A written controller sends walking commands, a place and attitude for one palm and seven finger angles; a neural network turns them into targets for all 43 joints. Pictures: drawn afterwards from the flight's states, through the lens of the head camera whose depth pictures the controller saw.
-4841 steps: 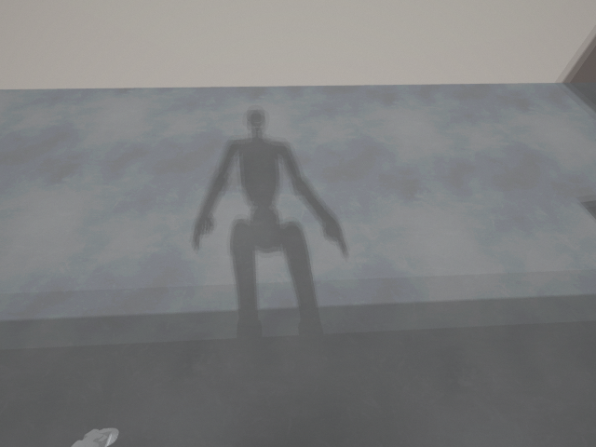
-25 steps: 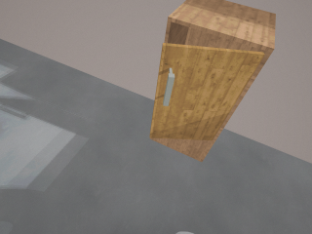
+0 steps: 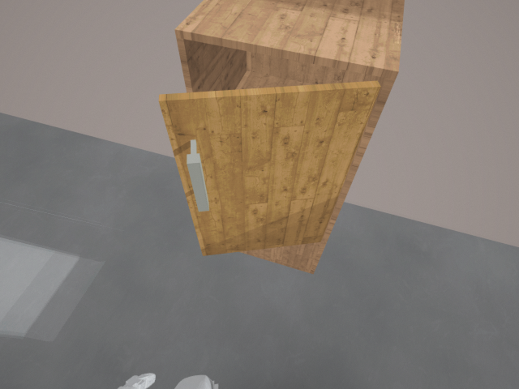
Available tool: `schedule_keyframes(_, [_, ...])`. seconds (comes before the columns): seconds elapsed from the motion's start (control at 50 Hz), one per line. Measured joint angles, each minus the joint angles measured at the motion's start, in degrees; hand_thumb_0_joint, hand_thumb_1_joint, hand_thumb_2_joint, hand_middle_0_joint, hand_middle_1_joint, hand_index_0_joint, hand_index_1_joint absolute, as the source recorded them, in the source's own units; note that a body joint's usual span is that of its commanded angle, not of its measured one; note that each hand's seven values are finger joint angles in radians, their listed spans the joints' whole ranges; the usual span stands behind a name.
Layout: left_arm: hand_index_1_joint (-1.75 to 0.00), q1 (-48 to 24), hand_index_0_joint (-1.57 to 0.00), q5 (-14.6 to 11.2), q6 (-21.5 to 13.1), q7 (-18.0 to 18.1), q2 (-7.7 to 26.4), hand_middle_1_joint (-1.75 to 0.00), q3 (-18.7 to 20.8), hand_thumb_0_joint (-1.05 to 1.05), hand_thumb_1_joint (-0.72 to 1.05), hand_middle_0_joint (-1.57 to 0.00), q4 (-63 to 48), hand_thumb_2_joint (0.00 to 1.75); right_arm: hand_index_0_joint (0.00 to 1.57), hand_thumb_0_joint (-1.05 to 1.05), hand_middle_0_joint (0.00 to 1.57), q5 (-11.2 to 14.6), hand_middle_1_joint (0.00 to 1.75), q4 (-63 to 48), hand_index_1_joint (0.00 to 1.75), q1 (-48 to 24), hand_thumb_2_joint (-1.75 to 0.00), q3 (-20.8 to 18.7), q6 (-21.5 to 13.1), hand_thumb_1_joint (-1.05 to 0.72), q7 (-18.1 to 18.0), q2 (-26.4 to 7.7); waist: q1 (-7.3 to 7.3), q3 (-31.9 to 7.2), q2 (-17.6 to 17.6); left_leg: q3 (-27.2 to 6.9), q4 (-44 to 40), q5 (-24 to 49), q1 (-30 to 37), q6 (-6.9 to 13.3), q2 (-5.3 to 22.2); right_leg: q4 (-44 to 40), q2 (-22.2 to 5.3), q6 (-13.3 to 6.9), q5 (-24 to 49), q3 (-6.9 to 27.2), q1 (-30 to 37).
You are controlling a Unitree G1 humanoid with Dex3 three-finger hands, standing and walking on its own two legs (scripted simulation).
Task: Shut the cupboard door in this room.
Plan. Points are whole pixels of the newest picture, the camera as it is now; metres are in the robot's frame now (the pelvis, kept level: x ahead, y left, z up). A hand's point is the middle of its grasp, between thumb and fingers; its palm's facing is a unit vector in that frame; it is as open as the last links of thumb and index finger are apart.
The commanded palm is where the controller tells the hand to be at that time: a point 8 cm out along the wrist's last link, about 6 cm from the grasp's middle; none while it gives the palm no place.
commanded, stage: come to a stop and stand still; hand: left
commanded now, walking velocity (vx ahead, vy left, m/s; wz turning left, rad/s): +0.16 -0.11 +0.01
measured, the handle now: (198, 177) +0.50 +0.13 -0.03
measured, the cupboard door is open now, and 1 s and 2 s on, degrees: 25 25 25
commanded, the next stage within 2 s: look again from close up in 1.28 s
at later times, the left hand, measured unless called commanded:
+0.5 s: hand out of the picture +0.10 +0.15 -0.16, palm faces +0.06 -0.96 -0.29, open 7.4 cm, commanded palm none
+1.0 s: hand out of the picture +0.05 +0.17 -0.18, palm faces +0.07 -0.98 -0.19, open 7.4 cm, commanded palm none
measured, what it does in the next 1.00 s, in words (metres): steps on the spot: left foot, then right foot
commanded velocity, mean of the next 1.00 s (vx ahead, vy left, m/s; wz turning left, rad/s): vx -0.09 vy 0.07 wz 0.00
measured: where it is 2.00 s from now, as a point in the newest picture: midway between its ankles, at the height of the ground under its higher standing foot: outside the picture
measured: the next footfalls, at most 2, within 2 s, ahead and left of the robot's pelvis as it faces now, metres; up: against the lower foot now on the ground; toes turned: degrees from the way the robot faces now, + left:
left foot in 0.16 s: +0.14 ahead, +0.08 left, +0.00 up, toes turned +8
right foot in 0.42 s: +0.09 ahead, -0.17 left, +0.00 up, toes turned -1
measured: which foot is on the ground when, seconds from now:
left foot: up 0.00-0.14, down 0.16-0.44, up 0.46-0.82, down 0.84-1.00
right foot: down 0.00-0.20, up 0.22-0.40, down 0.42-1.00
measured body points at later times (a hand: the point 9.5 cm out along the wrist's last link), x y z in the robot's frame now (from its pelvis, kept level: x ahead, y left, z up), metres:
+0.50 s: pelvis +0.07 -0.06 +0.00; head +0.11 -0.08 +0.44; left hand +0.09 +0.20 -0.14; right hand +0.18 -0.29 -0.16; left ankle +0.08 +0.07 -0.71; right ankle +0.05 -0.17 -0.73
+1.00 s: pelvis +0.03 -0.02 +0.01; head +0.04 +0.00 +0.46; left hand +0.04 +0.22 -0.16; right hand +0.08 -0.25 -0.14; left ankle +0.02 +0.10 -0.73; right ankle +0.05 -0.17 -0.73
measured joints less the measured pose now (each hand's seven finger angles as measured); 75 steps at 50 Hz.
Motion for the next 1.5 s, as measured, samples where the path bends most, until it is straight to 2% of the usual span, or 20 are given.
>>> schedule_keyframes(0.1, [-0.30,2.8,-0.20,0.3,0.3,0.4,1.1,-0.30,0.4,-0.01,0.94,-0.20,1.2,0.90,0.20,0.01,0.20,-0.5,0.30,-4.1,0.30,-5.6,-0.90,0.4,-0.8,-0.91,0.3,0.9,1.55,-2.0,-0.6,2.4,-16.1,4.8,-1.6,0.0,-1.3,-2.9,1.7,-0.7,-1.7,-1.3,4.6])
schedule_keyframes(0.14, [-0.30,3.9,-0.20,0.0,0.6,0.6,1.2,-0.30,0.3,-0.01,0.93,-0.20,1.9,0.90,0.20,0.01,0.20,-0.5,0.30,-5.0,0.30,-7.3,-0.90,1.0,-1.5,-0.91,0.2,1.2,2.33,-2.1,-0.7,2.5,-25.2,11.9,1.2,0.0,-2.2,-1.5,2.4,-0.6,-3.7,-1.3,5.9])
schedule_keyframes(0.16, [-0.30,4.6,-0.20,-0.2,0.8,0.7,1.2,-0.30,0.2,-0.01,0.93,-0.20,2.2,0.90,0.20,0.01,0.20,-0.5,0.30,-5.2,0.30,-8.0,-0.90,1.3,-1.9,-0.91,0.1,1.3,2.73,-2.3,-0.6,2.4,-28.3,15.8,3.0,1.6,-2.2,-0.1,2.8,-0.4,-5.1,-1.2,6.3])
schedule_keyframes(0.2, [-0.30,5.3,-0.20,-0.6,1.5,1.4,1.4,-0.30,-0.1,-0.01,0.93,-0.20,3.0,0.90,0.20,0.01,0.20,-0.3,0.30,-4.8,0.30,-9.1,-0.90,2.2,-2.1,-0.91,-0.2,2.3,3.48,-2.7,-2.2,2.9,-28.6,13.0,4.9,4.1,-3.2,2.1,1.9,0.6,-7.3,-0.6,6.9])
schedule_keyframes(0.24, [-0.30,5.8,-0.20,-0.8,2.4,1.7,1.3,-0.30,-0.6,0.00,0.92,-0.20,3.1,0.90,0.20,0.01,0.20,0.1,0.30,-4.7,0.30,-10.1,-0.90,2.9,-1.7,-0.91,-0.6,2.9,4.42,-2.9,-3.5,3.7,-30.0,11.3,6.5,4.6,-4.2,4.1,0.6,2.3,-9.3,0.9,6.5])
schedule_keyframes(0.36, [-0.30,5.4,-0.20,-0.6,4.1,1.6,0.5,-0.30,-0.7,0.00,0.91,-0.20,1.3,0.90,0.20,0.01,0.20,0.2,0.30,-5.3,0.30,-13.5,-0.90,2.4,0.3,-0.90,-0.9,2.5,5.42,-0.1,-1.3,4.0,-34.5,13.7,8.7,3.6,-4.4,11.2,-1.5,3.4,-11.8,5.8,1.8])
schedule_keyframes(0.4, [-0.30,5.6,-0.20,-0.4,4.1,1.6,0.8,-0.30,-0.3,0.00,0.91,-0.20,0.3,0.90,0.21,0.01,0.21,0.2,0.30,-5.5,0.30,-13.7,-0.90,1.8,1.2,-0.90,-0.6,2.0,5.50,0.6,-0.3,3.7,-34.0,13.8,8.4,2.8,-3.7,9.5,-1.9,3.3,-8.1,6.3,1.4])
schedule_keyframes(0.42, [-0.30,5.9,-0.20,-0.2,3.9,1.6,1.2,-0.30,-0.1,0.00,0.91,-0.20,-0.2,0.90,0.21,0.01,0.21,0.3,0.30,-5.5,0.30,-13.5,-0.90,1.5,1.6,-0.90,-0.4,1.8,5.55,0.6,-0.2,3.6,-33.1,13.5,8.0,2.3,-3.6,7.1,-2.2,3.0,-3.4,6.9,1.7])
schedule_keyframes(0.46, [-0.30,6.5,-0.20,0.3,3.4,1.7,1.8,-0.30,0.1,0.00,0.91,-0.20,-0.6,0.90,0.21,0.01,0.21,0.6,0.30,-5.5,0.30,-12.8,-0.90,0.6,2.5,-0.90,0.1,1.1,5.46,0.1,-0.1,2.4,-29.3,9.6,6.0,1.2,-3.8,6.2,-2.1,2.5,-5.9,6.7,2.2])
schedule_keyframes(0.52, [-0.30,6.8,-0.20,0.6,3.0,1.7,1.2,-0.30,-0.1,0.00,0.91,-0.20,-0.2,0.90,0.21,0.01,0.21,0.6,0.30,-4.8,0.30,-11.9,-0.90,-0.6,4.2,-0.90,0.2,-0.8,5.42,-0.1,0.8,-2.3,-16.1,-0.6,2.4,0.6,-6.6,5.3,-2.1,1.8,-6.5,6.2,2.5])
schedule_keyframes(0.56, [-0.30,7.2,-0.20,0.5,2.7,1.7,0.7,-0.30,-0.4,0.00,0.91,-0.20,0.1,0.90,0.20,0.01,0.20,0.5,0.30,-4.2,0.30,-11.5,-0.90,-0.9,4.5,-0.90,0.3,-1.9,5.32,-0.1,0.8,-3.5,-9.1,-1.1,1.1,0.0,-7.9,3.5,-2.3,1.6,-4.9,6.6,2.9])
schedule_keyframes(0.62, [-0.30,7.8,-0.20,0.4,2.3,1.8,0.3,-0.30,-0.6,0.00,0.91,-0.20,0.4,0.90,0.20,0.01,0.20,0.5,0.30,-3.7,0.30,-10.6,-0.90,-1.0,4.4,-0.91,0.5,-3.1,5.08,-0.4,0.3,-4.0,-6.2,0.1,1.2,-1.1,-8.6,0.6,-2.6,1.6,-2.9,7.0,3.4])
schedule_keyframes(0.68, [-0.30,8.0,-0.20,0.4,2.0,1.9,0.1,-0.30,-0.8,0.00,0.91,-0.20,0.5,0.90,0.20,0.01,0.20,0.5,0.30,-3.2,0.30,-9.6,-0.90,-0.7,4.3,-0.91,0.6,-3.6,5.08,-0.7,-0.5,-4.2,-9.2,0.7,2.8,-1.7,-8.2,-1.6,-3.1,1.8,-1.3,7.1,3.8])
schedule_keyframes(0.76, [-0.30,8.0,-0.20,0.6,1.9,1.8,0.5,-0.30,-0.6,0.00,0.90,-0.20,0.9,0.90,0.20,0.01,0.20,0.8,0.30,-2.8,0.30,-8.6,-0.90,-0.1,3.7,-0.91,0.7,-3.2,5.47,-1.2,-2.0,-3.7,-19.3,1.2,6.6,-1.7,-7.4,-2.6,-3.9,2.5,-0.1,7.2,3.7])
schedule_keyframes(0.82, [-0.30,7.8,-0.20,0.4,2.3,1.6,1.1,-0.30,-0.5,0.00,0.90,-0.20,1.7,0.90,0.20,0.01,0.20,0.9,0.30,-2.8,0.30,-7.9,-0.90,0.5,2.5,-0.91,0.7,-2.4,5.32,-1.7,-2.7,-3.1,-32.1,8.3,11.5,-1.1,-6.7,-1.0,-4.1,3.5,-0.4,7.2,2.7])
schedule_keyframes(0.86, [-0.30,7.5,-0.20,0.0,3.0,1.5,1.1,-0.30,-0.5,0.00,0.90,-0.20,2.3,0.90,0.20,0.01,0.20,0.7,0.30,-2.7,0.30,-6.8,-0.90,0.8,1.3,-0.91,0.6,-2.3,4.85,-2.4,-1.3,-4.4,-37.4,12.1,13.6,0.2,-5.2,1.3,-2.9,4.3,-1.3,6.1,1.6])
schedule_keyframes(1.0, [-0.30,6.6,-0.20,0.1,4.0,1.1,2.6,-0.30,-0.5,0.00,0.91,-0.20,4.6,0.90,0.20,0.01,0.20,0.3,0.30,-0.1,0.30,-4.6,-0.90,2.8,1.0,-0.91,-0.1,2.5,5.89,-2.9,-4.2,-3.2,-38.6,12.3,15.2,1.4,-6.4,-2.4,-3.7,4.8,1.1,7.7,4.0])
schedule_keyframes(1.14, [-0.30,8.0,-0.20,0.0,3.0,0.9,1.4,-0.30,-1.3,0.00,0.91,-0.20,7.0,0.90,0.21,0.01,0.21,0.7,0.30,1.1,0.30,-2.8,-0.90,2.6,0.0,-0.93,0.0,2.5,4.91,-3.2,-3.4,-2.2,-41.5,13.8,16.6,1.7,-6.5,-5.4,-3.8,5.6,3.0,8.6,5.0])
schedule_keyframes(1.38, [-0.30,8.9,-0.20,-0.4,2.1,1.3,-1.4,-0.30,-1.8,0.00,0.91,-0.20,8.7,0.90,0.20,0.01,0.20,0.8,0.30,3.9,0.30,0.0,-0.90,2.8,-0.7,-0.91,-0.5,3.8,3.92,-2.8,-2.6,-1.9,-42.3,13.6,17.5,1.0,-5.6,-6.0,-2.9,5.0,2.9,8.8,5.6])
schedule_keyframes(1.5, [-0.30,9.6,-0.20,-0.1,1.6,1.6,0.0,-0.30,-2.7,0.01,0.91,-0.20,4.5,0.90,0.20,0.01,0.21,0.3,0.30,0.4,0.30,0.5,-0.90,1.8,-1.1,-0.90,-0.4,2.4,2.64,-3.4,-1.2,-3.0,-36.0,10.7,14.0,0.7,-5.3,0.1,-2.8,4.5,-0.4,7.8,2.6])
